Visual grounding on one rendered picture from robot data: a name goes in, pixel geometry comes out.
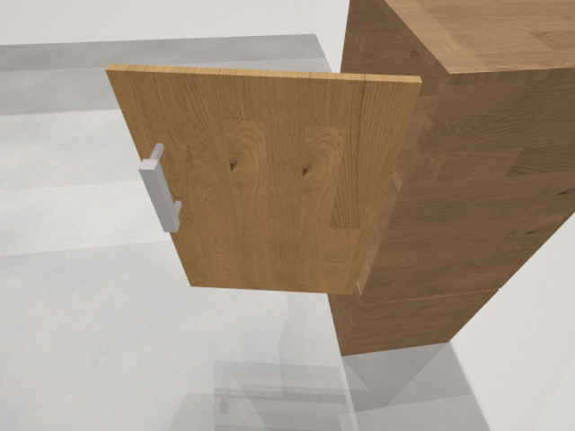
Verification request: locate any cupboard door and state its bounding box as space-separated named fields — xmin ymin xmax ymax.
xmin=105 ymin=64 xmax=422 ymax=295

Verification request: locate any handle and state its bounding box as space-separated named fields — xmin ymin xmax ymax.
xmin=138 ymin=143 xmax=182 ymax=233

